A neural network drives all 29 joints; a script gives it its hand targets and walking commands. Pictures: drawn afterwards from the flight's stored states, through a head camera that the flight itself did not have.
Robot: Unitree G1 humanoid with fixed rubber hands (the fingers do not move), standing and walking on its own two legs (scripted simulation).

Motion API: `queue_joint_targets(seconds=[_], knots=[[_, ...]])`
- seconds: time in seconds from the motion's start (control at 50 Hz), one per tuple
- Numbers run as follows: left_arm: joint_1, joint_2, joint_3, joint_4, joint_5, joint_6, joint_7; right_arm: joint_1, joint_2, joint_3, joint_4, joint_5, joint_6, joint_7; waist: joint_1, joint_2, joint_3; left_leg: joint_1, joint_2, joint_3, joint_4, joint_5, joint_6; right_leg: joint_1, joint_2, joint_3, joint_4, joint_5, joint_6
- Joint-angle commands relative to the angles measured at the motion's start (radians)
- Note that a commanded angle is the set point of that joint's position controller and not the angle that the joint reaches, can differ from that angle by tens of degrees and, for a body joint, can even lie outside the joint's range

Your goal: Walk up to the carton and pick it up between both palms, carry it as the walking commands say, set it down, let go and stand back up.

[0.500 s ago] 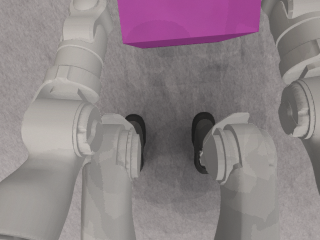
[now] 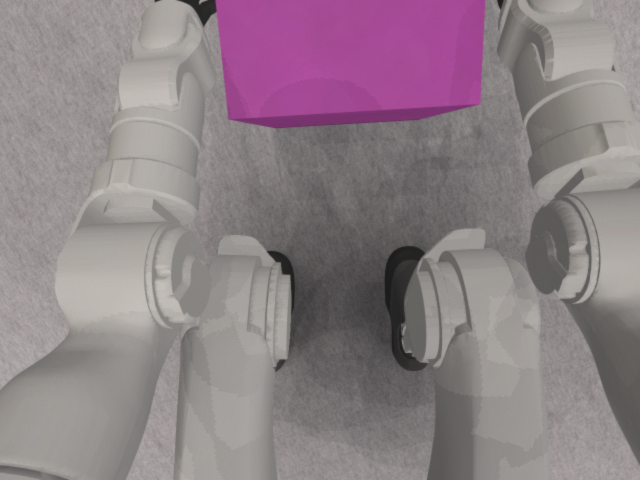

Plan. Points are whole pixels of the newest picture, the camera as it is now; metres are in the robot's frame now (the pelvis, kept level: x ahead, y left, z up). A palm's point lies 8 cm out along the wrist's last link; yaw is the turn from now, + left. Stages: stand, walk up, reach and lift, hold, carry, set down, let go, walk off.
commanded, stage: reach and lift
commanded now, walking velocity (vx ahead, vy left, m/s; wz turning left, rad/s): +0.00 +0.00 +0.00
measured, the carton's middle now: (344, 23) +0.53 -0.02 -0.23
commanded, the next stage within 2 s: none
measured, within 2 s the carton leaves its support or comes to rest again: leaves its support in 0.10 s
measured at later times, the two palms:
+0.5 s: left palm out of the picture +0.54 +0.12 -0.10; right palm out of the picture +0.55 -0.18 -0.10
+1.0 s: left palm out of the picture +0.53 +0.13 -0.03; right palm out of the picture +0.54 -0.17 -0.04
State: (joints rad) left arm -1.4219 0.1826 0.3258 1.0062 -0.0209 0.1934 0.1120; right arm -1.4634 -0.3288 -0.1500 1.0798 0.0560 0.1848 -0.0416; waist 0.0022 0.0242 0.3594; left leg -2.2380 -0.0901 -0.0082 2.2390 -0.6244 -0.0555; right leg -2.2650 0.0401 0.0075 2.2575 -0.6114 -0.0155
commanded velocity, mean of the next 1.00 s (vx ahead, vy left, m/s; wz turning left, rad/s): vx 0.00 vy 0.00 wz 0.00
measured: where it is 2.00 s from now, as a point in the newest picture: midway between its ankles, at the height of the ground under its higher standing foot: (339, 328)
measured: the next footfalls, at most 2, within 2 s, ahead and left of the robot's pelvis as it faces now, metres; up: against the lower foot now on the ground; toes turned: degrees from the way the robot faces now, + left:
none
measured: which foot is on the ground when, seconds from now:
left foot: down 0.00-1.00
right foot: down 0.00-1.00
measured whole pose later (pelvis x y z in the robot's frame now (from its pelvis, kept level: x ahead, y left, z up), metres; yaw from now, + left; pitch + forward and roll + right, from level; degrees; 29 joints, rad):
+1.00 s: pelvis +0.00 +0.00 +0.07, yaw +0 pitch +46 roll +4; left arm -1.20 0.02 0.49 0.65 0.11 0.33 0.12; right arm -1.31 -0.19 -0.30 0.82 -0.12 0.36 -0.06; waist 0.02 0.01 0.03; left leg -2.19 -0.11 -0.03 1.96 -0.57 -0.07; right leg -2.23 0.11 0.06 1.98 -0.55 0.02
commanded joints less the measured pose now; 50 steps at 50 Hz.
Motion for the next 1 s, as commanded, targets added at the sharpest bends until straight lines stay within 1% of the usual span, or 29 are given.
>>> queue_joint_targets(seconds=[0.0, 0.08, 0.14, 0.26, 0.36, 0.48, 0.64, 0.74, 0.84, 0.98], knots=[[-0.574, -0.936, -0.325, -0.203, -0.109, -0.034, -0.243, -0.559, 0.941, 0.285, -0.217, 0.091, -0.023, 0.259, -0.002, -0.063, -1.191, 0.483, -0.054, 0.086, -0.134, 0.435, 0.045, 0.601, 0.067, -0.02, -0.173, 0.455, 0.007], [-0.648, -0.965, -0.391, -0.281, -0.152, -0.029, -0.227, -0.621, 0.958, 0.317, -0.299, 0.119, -0.024, 0.238, -0.019, -0.066, -1.382, 0.558, -0.057, 0.087, -0.14, 0.482, 0.035, 0.705, 0.071, -0.029, -0.176, 0.523, 0.011], [-0.675, -0.978, -0.416, -0.308, -0.158, -0.014, -0.218, -0.636, 0.972, 0.32, -0.314, 0.122, -0.014, 0.229, -0.024, -0.062, -1.451, 0.592, -0.057, 0.088, -0.157, 0.471, 0.028, 0.729, 0.074, -0.038, -0.19, 0.514, 0.012], [-0.665, -1.004, -0.387, -0.299, -0.09, 0.031, -0.216, -0.594, 1.023, 0.269, -0.258, 0.076, 0.027, 0.245, -0.014, -0.041, -1.412, 0.596, -0.058, 0.091, -0.211, 0.387, 0.027, 0.64, 0.077, -0.057, -0.234, 0.403, 0.013], [-0.67, -1.018, -0.361, -0.315, -0.051, 0.056, -0.217, -0.581, 1.069, 0.247, -0.248, 0.046, 0.059, 0.261, 0.007, -0.048, -1.433, 0.598, -0.062, 0.097, -0.249, 0.364, 0.031, 0.619, 0.08, -0.066, -0.266, 0.37, 0.017], [-0.674, -1.037, -0.358, -0.35, -0.038, 0.079, -0.225, -0.587, 1.117, 0.252, -0.279, 0.03, 0.088, 0.262, 0.022, -0.078, -1.515, 0.599, -0.067, 0.107, -0.281, 0.38, 0.033, 0.68, 0.088, -0.067, -0.302, 0.401, 0.023], [-0.61, -1.057, -0.339, -0.341, -0.011, 0.102, -0.253, -0.522, 1.139, 0.23, -0.28, -0.018, 0.108, 0.25, 0.016, -0.098, -1.502, 0.538, -0.07, 0.111, -0.319, 0.38, 0.028, 0.739, 0.094, -0.052, -0.347, 0.441, 0.024], [-0.597, -1.068, -0.364, -0.373, -0.02, 0.108, -0.259, -0.517, 1.15, 0.249, -0.324, -0.018, 0.112, 0.24, 0.015, -0.103, -1.576, 0.55, -0.071, 0.113, -0.337, 0.408, 0.023, 0.81, 0.098, -0.045, -0.363, 0.493, 0.026], [-0.576, -1.087, -0.404, -0.414, -0.037, 0.119, -0.257, -0.499, 1.185, 0.285, -0.374, -0.002, 0.127, 0.229, 0.023, -0.108, -1.676, 0.586, -0.074, 0.115, -0.37, 0.447, 0.021, 0.881, 0.105, -0.042, -0.39, 0.546, 0.031], [-0.512, -1.106, -0.372, -0.384, -0.002, 0.134, -0.256, -0.436, 1.206, 0.254, -0.341, -0.037, 0.144, 0.231, 0.031, -0.107, -1.604, 0.594, -0.077, 0.109, -0.441, 0.414, 0.019, 0.84, 0.107, -0.043, -0.46, 0.488, 0.031]])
